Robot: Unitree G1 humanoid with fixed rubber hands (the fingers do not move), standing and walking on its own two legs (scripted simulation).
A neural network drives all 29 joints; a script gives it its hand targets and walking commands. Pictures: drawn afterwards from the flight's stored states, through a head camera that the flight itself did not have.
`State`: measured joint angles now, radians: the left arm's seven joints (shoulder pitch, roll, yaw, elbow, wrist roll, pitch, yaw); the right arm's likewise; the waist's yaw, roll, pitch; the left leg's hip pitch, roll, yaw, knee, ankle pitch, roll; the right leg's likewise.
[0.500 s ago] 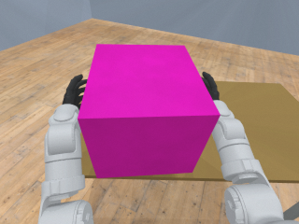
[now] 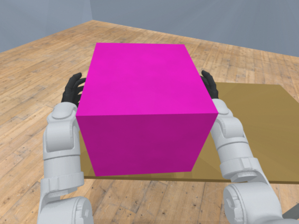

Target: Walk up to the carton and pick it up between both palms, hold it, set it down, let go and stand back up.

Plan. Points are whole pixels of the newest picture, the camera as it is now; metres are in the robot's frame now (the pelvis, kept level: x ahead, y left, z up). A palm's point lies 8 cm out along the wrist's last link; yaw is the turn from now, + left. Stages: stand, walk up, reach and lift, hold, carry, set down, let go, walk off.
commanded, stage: hold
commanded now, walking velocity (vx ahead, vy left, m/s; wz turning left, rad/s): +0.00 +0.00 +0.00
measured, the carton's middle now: (142, 105) +0.39 +0.00 +0.15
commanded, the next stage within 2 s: none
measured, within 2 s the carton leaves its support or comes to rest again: neither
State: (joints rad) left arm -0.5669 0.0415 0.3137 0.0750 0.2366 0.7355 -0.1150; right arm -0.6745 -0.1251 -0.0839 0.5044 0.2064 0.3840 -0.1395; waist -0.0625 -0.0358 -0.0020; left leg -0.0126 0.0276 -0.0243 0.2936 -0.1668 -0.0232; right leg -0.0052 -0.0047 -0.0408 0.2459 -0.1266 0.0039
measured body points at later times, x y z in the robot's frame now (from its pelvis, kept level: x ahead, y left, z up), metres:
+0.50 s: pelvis +0.00 +0.00 +0.00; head -0.04 +0.02 +0.45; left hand +0.37 +0.18 +0.19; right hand +0.38 -0.18 +0.19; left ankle +0.00 +0.13 -0.75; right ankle +0.01 -0.12 -0.75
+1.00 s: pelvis +0.00 +0.00 +0.00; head -0.05 +0.02 +0.45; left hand +0.36 +0.18 +0.20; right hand +0.38 -0.17 +0.20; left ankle +0.00 +0.13 -0.75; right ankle +0.01 -0.12 -0.75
